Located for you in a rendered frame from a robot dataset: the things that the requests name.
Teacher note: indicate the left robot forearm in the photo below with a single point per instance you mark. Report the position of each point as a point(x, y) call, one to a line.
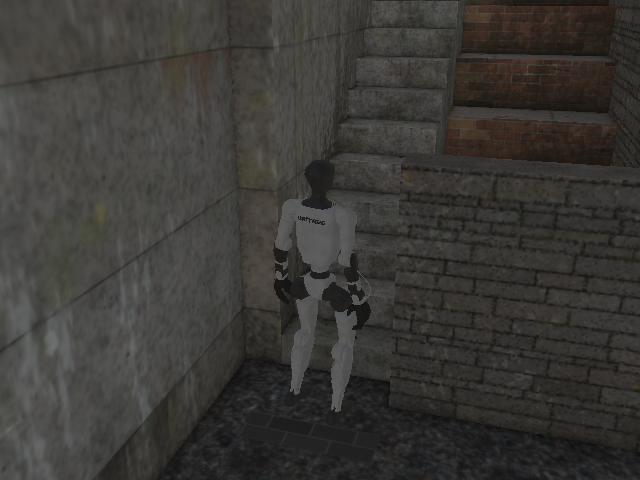
point(281, 263)

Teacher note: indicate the robot right hand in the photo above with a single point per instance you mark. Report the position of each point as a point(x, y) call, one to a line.
point(362, 312)

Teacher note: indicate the robot left hand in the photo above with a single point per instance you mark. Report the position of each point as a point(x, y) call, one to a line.
point(286, 284)

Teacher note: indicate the robot right upper arm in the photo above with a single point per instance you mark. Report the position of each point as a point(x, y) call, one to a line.
point(347, 220)

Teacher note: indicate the robot torso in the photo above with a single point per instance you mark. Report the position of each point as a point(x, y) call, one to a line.
point(318, 241)

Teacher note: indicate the robot left upper arm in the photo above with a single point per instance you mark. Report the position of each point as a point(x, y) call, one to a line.
point(283, 242)

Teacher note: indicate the robot head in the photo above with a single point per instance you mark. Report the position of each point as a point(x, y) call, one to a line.
point(320, 176)

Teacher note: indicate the right robot forearm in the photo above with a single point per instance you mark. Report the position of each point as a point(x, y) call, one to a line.
point(353, 281)

